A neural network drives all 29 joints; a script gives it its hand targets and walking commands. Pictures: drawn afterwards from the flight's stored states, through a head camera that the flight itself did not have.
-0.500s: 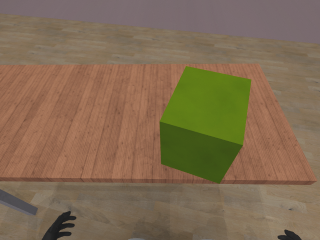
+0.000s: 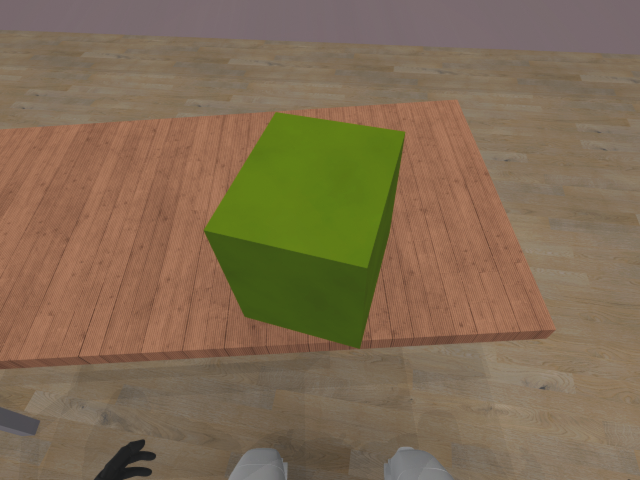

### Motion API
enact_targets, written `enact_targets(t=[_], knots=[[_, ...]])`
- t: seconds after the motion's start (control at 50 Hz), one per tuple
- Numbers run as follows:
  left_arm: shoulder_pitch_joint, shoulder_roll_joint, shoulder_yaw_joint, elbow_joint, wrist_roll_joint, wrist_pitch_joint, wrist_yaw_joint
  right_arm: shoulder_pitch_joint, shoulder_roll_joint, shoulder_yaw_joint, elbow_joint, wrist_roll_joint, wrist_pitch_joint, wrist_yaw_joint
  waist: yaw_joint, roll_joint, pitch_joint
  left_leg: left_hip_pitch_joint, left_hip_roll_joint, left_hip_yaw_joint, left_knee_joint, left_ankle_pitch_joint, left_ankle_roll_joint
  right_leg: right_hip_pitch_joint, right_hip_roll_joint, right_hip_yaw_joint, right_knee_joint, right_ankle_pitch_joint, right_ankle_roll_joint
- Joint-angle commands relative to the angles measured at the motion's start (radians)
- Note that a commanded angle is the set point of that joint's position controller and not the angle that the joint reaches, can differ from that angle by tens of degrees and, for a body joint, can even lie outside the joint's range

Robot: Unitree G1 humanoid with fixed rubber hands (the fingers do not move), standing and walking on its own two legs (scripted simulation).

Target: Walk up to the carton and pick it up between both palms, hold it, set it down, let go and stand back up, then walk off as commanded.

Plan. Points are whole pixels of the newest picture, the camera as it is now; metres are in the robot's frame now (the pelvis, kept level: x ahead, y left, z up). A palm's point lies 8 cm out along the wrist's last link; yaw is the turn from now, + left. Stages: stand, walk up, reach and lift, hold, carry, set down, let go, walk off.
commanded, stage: walk up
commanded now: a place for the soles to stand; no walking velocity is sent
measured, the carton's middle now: (318, 232) +0.42 +0.04 +0.03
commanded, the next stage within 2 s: none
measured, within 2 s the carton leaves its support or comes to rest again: neither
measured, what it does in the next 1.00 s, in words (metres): steps on the spot: left foot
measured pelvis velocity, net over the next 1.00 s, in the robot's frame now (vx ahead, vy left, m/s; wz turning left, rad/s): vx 0.02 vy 0.00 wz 0.00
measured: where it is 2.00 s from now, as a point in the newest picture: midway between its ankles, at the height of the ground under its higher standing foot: outside the picture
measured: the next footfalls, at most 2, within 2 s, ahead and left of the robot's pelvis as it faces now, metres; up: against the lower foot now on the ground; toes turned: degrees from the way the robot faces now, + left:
left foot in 0.30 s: +0.04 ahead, +0.13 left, +0.00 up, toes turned +0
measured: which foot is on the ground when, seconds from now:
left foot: up 0.00-0.28, down 0.30-1.00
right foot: down 0.00-1.00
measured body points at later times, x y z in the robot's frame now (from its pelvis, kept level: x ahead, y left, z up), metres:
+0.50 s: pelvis +0.01 +0.00 +0.01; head +0.05 +0.01 +0.46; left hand +0.14 +0.30 -0.10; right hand +0.09 -0.33 -0.08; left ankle +0.06 +0.12 -0.71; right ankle +0.05 -0.13 -0.71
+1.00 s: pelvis +0.02 +0.00 +0.01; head +0.04 +0.00 +0.46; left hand +0.17 +0.30 -0.09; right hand +0.12 -0.33 -0.08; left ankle +0.06 +0.12 -0.71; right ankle +0.05 -0.13 -0.71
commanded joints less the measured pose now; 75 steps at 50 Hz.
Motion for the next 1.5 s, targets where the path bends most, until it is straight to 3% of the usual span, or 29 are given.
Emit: enact_targets(t=[0.0, 0.02, 0.06, 0.12, 0.18, 0.22, 0.26, 0.28, 0.3, 0.32, 0.34, 0.36, 0.42, 0.46, 0.54, 0.7, 0.94, 0.96, 1.0, 1.06, 1.12, 1.2, 1.24, 1.32, 1.4, 1.44, 1.48], knots=[[0.003, 0.316, 0.142, -0.055, -0.026, -0.024, 0.039, 0.047, -0.146, -0.063, -0.025, 0.009, 0.004, -0.001, 0.029, -0.195, -0.020, -0.279, -0.087, -0.065, 0.272, -0.024, 0.043, 0.156, -0.213, 0.372, -0.530, -0.315, -0.159], [-0.008, 0.274, 0.132, -0.057, -0.030, -0.030, 0.044, 0.051, -0.145, -0.061, -0.016, 0.011, 0.001, 0.013, 0.013, -0.146, -0.014, -0.260, -0.073, -0.059, 0.245, 0.039, 0.033, 0.151, -0.159, 0.307, -0.504, -0.266, -0.147], [-0.009, 0.236, 0.118, -0.072, -0.040, -0.048, 0.050, 0.103, -0.121, -0.054, 0.007, 0.005, 0.001, 0.035, -0.009, -0.118, -0.042, -0.169, -0.057, -0.043, 0.168, 0.111, 0.020, 0.123, -0.138, 0.219, -0.474, -0.181, -0.155], [0.016, 0.232, 0.112, -0.075, -0.039, -0.061, 0.059, 0.073, -0.100, -0.052, -0.002, -0.008, 0.006, 0.047, 0.007, -0.079, -0.061, -0.109, -0.061, -0.033, 0.020, 0.083, 0.012, 0.124, -0.170, 0.221, -0.449, -0.157, -0.202], [0.051, 0.255, 0.109, -0.065, -0.040, -0.066, 0.064, 0.023, -0.083, -0.049, -0.018, -0.012, 0.004, 0.053, 0.027, -0.093, -0.075, -0.071, -0.050, -0.015, -0.115, 0.038, 0.027, 0.141, -0.198, 0.247, -0.399, -0.089, -0.226], [0.023, 0.254, 0.103, -0.066, -0.044, -0.060, 0.062, 0.044, -0.076, -0.051, -0.006, -0.012, -0.002, 0.053, 0.013, -0.098, -0.098, 0.012, -0.066, 0.016, -0.193, 0.057, 0.039, 0.111, -0.195, 0.212, -0.344, 0.023, -0.222], [-0.018, 0.241, 0.091, -0.067, -0.052, -0.049, 0.060, 0.077, -0.064, -0.055, 0.007, -0.012, -0.012, 0.052, -0.025, -0.079, -0.124, 0.141, -0.094, 0.057, -0.344, 0.185, 0.047, 0.065, -0.164, 0.134, -0.247, 0.129, -0.194], [-0.021, 0.214, 0.082, -0.063, -0.055, -0.045, 0.060, 0.081, -0.067, -0.058, 0.010, -0.016, -0.017, 0.049, -0.033, -0.063, -0.135, 0.174, -0.098, 0.037, -0.403, 0.234, 0.049, 0.064, -0.143, 0.111, -0.196, 0.160, -0.168], [-0.023, 0.184, 0.073, -0.063, -0.060, -0.042, 0.061, 0.078, -0.082, -0.061, 0.008, -0.023, -0.022, 0.046, -0.034, -0.024, -0.159, 0.204, -0.055, -0.047, -0.443, 0.277, 0.060, 0.050, -0.121, 0.091, -0.153, 0.157, -0.140], [-0.015, 0.147, 0.064, -0.065, -0.068, -0.039, 0.063, 0.043, -0.130, -0.066, -0.007, -0.030, -0.028, 0.044, -0.006, 0.105, -0.164, 0.187, 0.070, -0.248, -0.500, 0.338, 0.093, 0.020, -0.042, 0.035, -0.071, 0.062, -0.098], [-0.004, 0.132, 0.059, -0.042, -0.072, -0.032, 0.063, -0.039, -0.166, -0.064, -0.028, -0.020, -0.035, 0.049, 0.022, 0.155, -0.140, 0.107, 0.173, -0.410, -0.550, 0.234, 0.154, 0.015, 0.043, -0.019, -0.048, -0.127, -0.060], [0.012, 0.159, 0.063, -0.011, -0.062, -0.030, 0.065, -0.074, -0.163, -0.057, -0.034, -0.014, -0.036, 0.056, 0.030, 0.131, -0.133, 0.023, 0.188, -0.390, -0.540, 0.146, 0.189, 0.098, 0.030, -0.022, -0.062, -0.185, -0.059], [-0.031, 0.168, 0.064, -0.004, -0.046, -0.051, 0.060, -0.086, -0.091, -0.033, -0.030, -0.004, -0.029, 0.061, 0.020, 0.064, -0.137, -0.047, 0.036, -0.184, -0.447, 0.221, 0.074, 0.228, -0.030, 0.065, -0.269, -0.010, -0.089], [-0.073, 0.198, 0.067, -0.008, -0.043, -0.058, 0.062, -0.071, -0.080, -0.035, -0.020, -0.002, -0.026, 0.064, -0.009, 0.039, -0.149, 0.015, -0.015, -0.127, -0.402, 0.236, 0.058, 0.166, -0.078, 0.117, -0.303, -0.031, -0.111], [-0.113, 0.183, 0.055, -0.001, -0.040, -0.060, 0.062, -0.068, -0.080, -0.035, -0.011, -0.003, -0.023, 0.072, -0.022, -0.007, -0.152, 0.051, 0.007, -0.155, -0.419, 0.217, 0.080, 0.131, -0.059, 0.077, -0.301, -0.079, -0.100], [-0.112, 0.178, 0.053, 0.000, -0.047, -0.063, 0.063, -0.098, -0.075, -0.032, -0.011, -0.001, -0.028, 0.070, -0.011, 0.023, -0.196, 0.055, 0.007, -0.147, -0.401, 0.350, 0.073, 0.183, -0.064, 0.056, -0.253, 0.090, -0.101], [-0.139, 0.177, 0.051, 0.001, -0.043, -0.059, 0.060, -0.113, -0.071, -0.030, -0.013, -0.004, -0.026, 0.072, -0.012, 0.027, -0.176, 0.030, 0.003, -0.152, -0.424, 0.283, 0.070, 0.170, -0.067, 0.059, -0.279, 0.011, -0.099], [-0.143, 0.197, 0.063, 0.001, -0.056, -0.044, 0.066, -0.131, -0.109, -0.045, -0.018, -0.009, -0.013, 0.066, -0.016, 0.038, -0.099, -0.014, -0.006, -0.146, -0.360, 0.491, 0.073, 0.126, -0.064, 0.042, -0.204, 0.236, -0.101], [-0.113, 0.192, 0.066, -0.010, -0.060, -0.033, 0.071, -0.105, -0.110, -0.051, -0.030, 0.001, -0.001, 0.061, -0.015, 0.058, -0.161, 0.013, 0.016, -0.164, -0.351, 0.566, 0.089, 0.157, -0.052, 0.009, -0.139, 0.309, -0.108], [-0.104, 0.179, 0.068, -0.016, -0.054, -0.022, 0.074, -0.109, -0.123, -0.061, -0.041, 0.000, 0.009, 0.061, -0.011, 0.083, -0.153, -0.008, 0.050, -0.211, -0.389, 0.498, 0.120, 0.143, -0.022, -0.007, -0.107, 0.175, -0.096], [-0.094, 0.178, 0.069, -0.013, -0.048, -0.018, 0.073, -0.126, -0.122, -0.062, -0.046, -0.001, 0.017, 0.062, -0.005, 0.089, -0.095, -0.073, 0.051, -0.226, -0.421, 0.342, 0.124, 0.111, -0.020, 0.016, -0.148, 0.018, -0.098], [-0.113, 0.211, 0.079, -0.013, -0.040, -0.019, 0.065, -0.128, -0.093, -0.058, -0.041, -0.007, 0.024, 0.068, -0.015, 0.002, -0.032, -0.103, -0.043, -0.147, -0.391, 0.081, 0.079, 0.044, -0.090, 0.114, -0.315, -0.154, -0.128], [-0.125, 0.224, 0.082, -0.019, -0.037, -0.018, 0.063, -0.104, -0.086, -0.059, -0.030, -0.009, 0.025, 0.071, -0.028, -0.023, -0.022, -0.073, -0.070, -0.116, -0.370, 0.028, 0.070, 0.004, -0.114, 0.146, -0.360, -0.225, -0.139], [-0.121, 0.207, 0.079, -0.028, -0.039, -0.014, 0.061, -0.091, -0.109, -0.065, -0.026, -0.013, 0.019, 0.075, -0.029, 0.026, -0.019, -0.060, -0.024, -0.175, -0.452, 0.023, 0.087, -0.003, -0.054, 0.079, -0.290, -0.211, -0.110], [-0.050, 0.169, 0.076, -0.024, -0.042, -0.012, 0.063, -0.129, -0.159, -0.077, -0.047, -0.016, 0.017, 0.075, 0.002, 0.169, -0.048, -0.117, 0.114, -0.340, -0.564, 0.083, 0.154, 0.079, 0.055, -0.049, -0.040, -0.124, -0.076], [-0.015, 0.171, 0.079, -0.020, -0.040, -0.014, 0.065, -0.158, -0.157, -0.075, -0.068, -0.013, 0.017, 0.072, 0.015, 0.173, -0.059, -0.150, 0.125, -0.339, -0.543, 0.159, 0.165, 0.129, 0.052, -0.048, -0.005, -0.112, -0.077], [0.004, 0.164, 0.080, -0.021, -0.036, -0.018, 0.067, -0.167, -0.144, -0.070, -0.075, -0.009, 0.020, 0.070, 0.022, 0.167, -0.069, -0.153, 0.096, -0.293, -0.493, 0.229, 0.146, 0.158, 0.039, -0.045, -0.052, -0.062, -0.086]])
